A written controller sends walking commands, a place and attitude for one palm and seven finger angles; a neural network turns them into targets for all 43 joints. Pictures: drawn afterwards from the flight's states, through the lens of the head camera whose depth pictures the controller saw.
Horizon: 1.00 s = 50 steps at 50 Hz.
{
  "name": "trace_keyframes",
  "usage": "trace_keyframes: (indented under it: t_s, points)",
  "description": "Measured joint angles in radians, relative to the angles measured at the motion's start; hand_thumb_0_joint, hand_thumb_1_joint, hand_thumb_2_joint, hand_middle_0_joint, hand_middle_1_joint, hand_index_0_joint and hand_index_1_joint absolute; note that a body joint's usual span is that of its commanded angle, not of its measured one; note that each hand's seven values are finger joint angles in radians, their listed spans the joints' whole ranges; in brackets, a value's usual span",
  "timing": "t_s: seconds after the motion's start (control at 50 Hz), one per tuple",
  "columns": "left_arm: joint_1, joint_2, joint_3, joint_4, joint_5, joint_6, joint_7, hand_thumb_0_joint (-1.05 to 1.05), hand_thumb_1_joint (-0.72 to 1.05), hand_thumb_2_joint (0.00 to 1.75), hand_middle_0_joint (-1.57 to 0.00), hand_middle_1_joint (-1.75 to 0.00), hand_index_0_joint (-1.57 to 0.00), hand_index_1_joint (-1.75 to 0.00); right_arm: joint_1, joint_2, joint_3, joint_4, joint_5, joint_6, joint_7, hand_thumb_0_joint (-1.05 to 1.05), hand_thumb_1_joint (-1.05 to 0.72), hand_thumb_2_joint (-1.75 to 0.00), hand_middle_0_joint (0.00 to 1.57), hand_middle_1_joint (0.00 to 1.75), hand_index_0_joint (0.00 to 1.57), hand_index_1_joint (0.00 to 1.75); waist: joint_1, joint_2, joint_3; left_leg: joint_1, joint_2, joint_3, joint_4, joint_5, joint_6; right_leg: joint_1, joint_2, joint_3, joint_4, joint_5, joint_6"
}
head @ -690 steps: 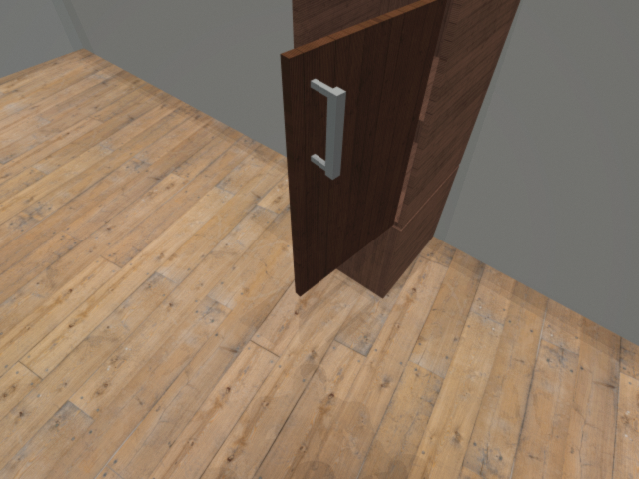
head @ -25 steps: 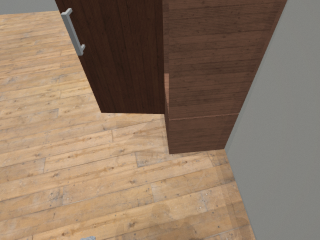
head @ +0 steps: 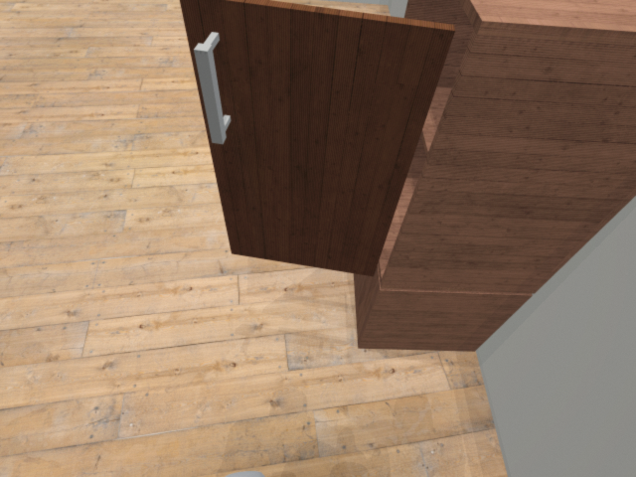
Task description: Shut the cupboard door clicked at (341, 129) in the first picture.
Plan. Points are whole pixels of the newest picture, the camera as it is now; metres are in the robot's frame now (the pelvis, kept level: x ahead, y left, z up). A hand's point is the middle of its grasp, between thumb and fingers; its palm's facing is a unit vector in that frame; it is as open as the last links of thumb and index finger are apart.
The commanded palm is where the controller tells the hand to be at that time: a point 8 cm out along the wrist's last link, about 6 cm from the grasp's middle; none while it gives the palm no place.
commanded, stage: come to a stop and stand still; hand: left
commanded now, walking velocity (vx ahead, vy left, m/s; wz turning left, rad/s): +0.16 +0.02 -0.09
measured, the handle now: (216, 91) +0.59 +0.22 +0.14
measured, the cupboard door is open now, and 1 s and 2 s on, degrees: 82 82 82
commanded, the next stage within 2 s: look again from close up in 1.00 s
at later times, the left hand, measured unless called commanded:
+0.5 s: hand (202, 455) +0.16 +0.18 -0.17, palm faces -0.01 -0.98 -0.19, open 7.3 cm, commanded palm none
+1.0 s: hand out of the picture +0.07 +0.25 -0.16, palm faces +0.00 -0.96 -0.27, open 7.4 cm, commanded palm none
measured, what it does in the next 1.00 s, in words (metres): steps on the spot: right foot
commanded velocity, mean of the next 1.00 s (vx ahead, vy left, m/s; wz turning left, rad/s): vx -0.09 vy -0.02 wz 0.00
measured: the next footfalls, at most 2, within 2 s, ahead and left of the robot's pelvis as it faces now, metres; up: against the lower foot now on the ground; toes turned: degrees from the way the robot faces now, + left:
right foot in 0.30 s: +0.12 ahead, -0.10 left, +0.00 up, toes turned -5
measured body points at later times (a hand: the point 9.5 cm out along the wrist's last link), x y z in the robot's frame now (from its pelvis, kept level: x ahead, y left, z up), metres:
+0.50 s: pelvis +0.07 +0.01 +0.00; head +0.12 +0.02 +0.45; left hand +0.16 +0.23 -0.16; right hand +0.06 -0.21 -0.16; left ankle +0.02 +0.11 -0.71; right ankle +0.10 -0.10 -0.73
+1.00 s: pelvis +0.04 +0.05 +0.00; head +0.05 +0.04 +0.45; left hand +0.07 +0.30 -0.14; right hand +0.13 -0.18 -0.14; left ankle +0.03 +0.12 -0.73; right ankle +0.08 -0.10 -0.73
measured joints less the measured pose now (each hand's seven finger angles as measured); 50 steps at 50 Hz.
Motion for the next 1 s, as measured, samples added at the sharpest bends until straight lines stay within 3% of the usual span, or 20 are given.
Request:
trace_keyframes:
  t_s: [0.08,0.18,0.3,0.34,0.42,0.5,0.56,0.6,0.66,0.7,0.78,1.0]
  points:
    - [-0.069,0.005,0.004,-0.045,0.001,-0.007,0.001,0.00,0.91,0.90,-0.20,-0.30,-0.19,-0.30,0.031,-0.009,-0.006,0.008,0.007,-0.018,-0.024,-0.02,-0.94,-0.90,0.20,0.30,0.20,0.30,-0.010,0.002,-0.008,0.094,-0.029,0.030,-0.122,0.025,0.019,-0.123,0.022,-0.012,0.010,0.087,0.003]
    - [-0.151,0.014,0.001,-0.097,-0.003,-0.004,0.013,0.00,0.92,0.90,-0.20,-0.30,-0.19,-0.30,0.091,-0.010,0.009,0.053,0.002,0.000,-0.028,-0.01,-0.93,-0.90,0.20,0.30,0.20,0.30,-0.031,0.016,-0.017,0.167,-0.046,0.030,-0.181,0.018,0.021,-0.120,0.045,-0.014,-0.232,0.162,0.007]
    - [-0.185,0.016,-0.011,-0.133,-0.001,0.009,0.018,0.00,0.92,0.90,-0.20,-0.30,-0.19,-0.30,0.132,0.015,0.015,0.107,0.009,0.056,-0.034,0.00,-0.91,-0.90,0.20,0.30,0.20,0.30,-0.050,0.024,-0.018,0.175,-0.033,0.027,-0.065,-0.086,0.000,0.037,0.070,-0.001,-0.526,0.261,-0.006]
    - [-0.185,0.009,-0.016,-0.134,0.001,0.013,0.019,0.00,0.92,0.90,-0.20,-0.30,-0.19,-0.30,0.127,0.015,0.006,0.108,0.016,0.073,-0.034,0.00,-0.91,-0.90,0.20,0.30,0.20,0.30,-0.057,0.043,-0.015,0.156,-0.011,0.028,-0.011,-0.122,-0.012,0.045,0.089,-0.001,-0.531,0.203,-0.014]
    - [-0.196,-0.004,-0.030,-0.128,-0.004,0.016,0.026,0.00,0.91,0.90,-0.20,-0.30,-0.19,-0.30,0.105,0.012,-0.007,0.090,0.029,0.098,-0.031,0.00,-0.91,-0.90,0.20,0.30,0.20,0.30,-0.085,0.062,0.006,0.087,-0.001,-0.042,0.118,-0.202,-0.067,0.031,0.099,-0.024,-0.524,0.176,-0.026]
    - [-0.209,-0.014,-0.022,-0.130,-0.002,0.017,0.036,0.00,0.91,0.90,-0.20,-0.30,-0.20,-0.30,0.079,0.014,-0.012,0.082,0.031,0.112,-0.028,0.00,-0.91,-0.90,0.20,0.29,0.20,0.30,-0.070,0.042,0.028,0.045,-0.004,-0.102,0.205,-0.278,-0.090,0.030,0.097,-0.031,-0.559,0.207,-0.024]
    - [-0.205,-0.004,-0.012,-0.129,-0.004,0.018,0.037,-0.01,0.92,0.90,-0.20,-0.30,-0.20,-0.30,0.071,0.012,-0.012,0.075,0.030,0.102,-0.026,0.00,-0.91,-0.90,0.20,0.29,0.20,0.30,-0.058,0.018,0.028,0.082,0.003,-0.108,0.061,-0.159,-0.098,0.021,0.088,-0.029,-0.560,0.221,-0.009]
    - [-0.196,0.007,-0.004,-0.122,-0.012,0.027,0.035,-0.01,0.92,0.90,-0.20,-0.30,-0.20,-0.30,0.072,0.015,-0.012,0.074,0.022,0.091,-0.026,0.00,-0.91,-0.90,0.20,0.29,0.20,0.30,-0.048,-0.006,0.024,0.101,-0.010,-0.090,0.015,-0.077,-0.054,0.017,0.072,-0.019,-0.544,0.216,0.005]
    - [-0.140,0.033,-0.022,-0.151,-0.007,0.048,0.029,-0.01,0.93,0.90,-0.20,-0.30,-0.20,-0.30,0.092,0.006,-0.014,0.024,0.008,0.097,-0.023,0.00,-0.90,-0.90,0.20,0.29,0.20,0.30,-0.037,-0.003,-0.003,0.108,-0.014,-0.074,0.018,-0.104,-0.014,0.017,0.080,0.009,-0.517,0.140,-0.011]
    - [-0.098,0.043,-0.026,-0.162,-0.002,0.049,0.026,-0.01,0.92,0.90,-0.20,-0.30,-0.20,-0.30,0.097,-0.008,-0.018,-0.008,0.006,0.093,-0.024,0.00,-0.90,-0.90,0.20,0.29,0.20,0.30,-0.036,0.013,-0.032,0.095,-0.016,-0.065,0.042,-0.123,-0.006,0.031,0.081,0.020,-0.529,0.173,-0.020]
    - [-0.043,0.052,-0.029,-0.164,0.003,0.043,0.028,0.00,0.92,0.90,-0.20,-0.30,-0.20,-0.30,0.075,-0.030,-0.015,-0.057,0.008,0.085,-0.022,0.00,-0.90,-0.90,0.20,0.29,0.20,0.30,-0.037,0.053,-0.058,0.083,-0.014,-0.055,0.078,-0.143,0.004,0.033,0.081,0.033,-0.529,0.198,0.028]
    - [-0.005,0.040,-0.045,-0.161,0.000,0.025,0.028,0.00,0.91,0.90,-0.20,-0.30,-0.19,-0.30,0.037,-0.043,0.012,-0.074,0.009,0.068,-0.004,0.00,-0.90,-0.90,0.20,0.30,0.20,0.30,-0.018,0.079,-0.058,0.111,-0.036,-0.043,0.006,-0.092,0.013,0.048,0.064,0.046,-0.576,0.234,0.043]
